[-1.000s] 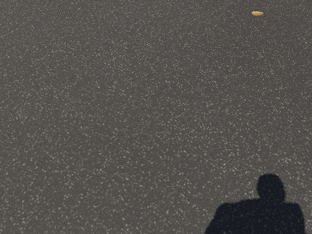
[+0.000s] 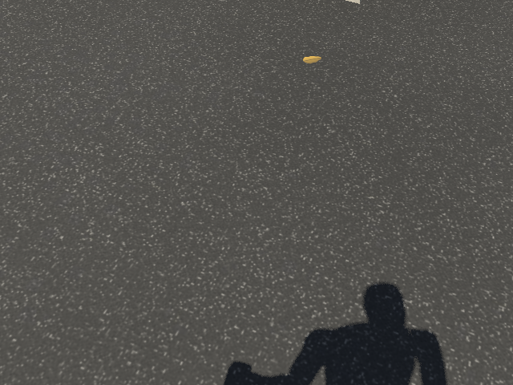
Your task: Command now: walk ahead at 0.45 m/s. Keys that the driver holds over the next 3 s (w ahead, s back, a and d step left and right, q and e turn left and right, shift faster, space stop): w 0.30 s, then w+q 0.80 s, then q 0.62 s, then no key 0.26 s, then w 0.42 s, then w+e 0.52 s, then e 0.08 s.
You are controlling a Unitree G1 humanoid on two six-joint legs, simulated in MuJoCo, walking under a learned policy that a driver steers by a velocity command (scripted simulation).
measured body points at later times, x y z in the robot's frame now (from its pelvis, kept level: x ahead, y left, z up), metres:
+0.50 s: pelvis +0.27 -0.05 +0.00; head +0.29 -0.05 +0.45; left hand +0.22 +0.19 -0.14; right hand +0.40 -0.28 -0.13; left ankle +0.42 +0.11 -0.68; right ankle +0.21 -0.11 -0.74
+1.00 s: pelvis +0.55 +0.02 +0.00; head +0.57 +0.04 +0.45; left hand +0.62 +0.31 -0.12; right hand +0.64 -0.24 -0.13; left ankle +0.50 +0.05 -0.74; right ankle +0.72 -0.12 -0.67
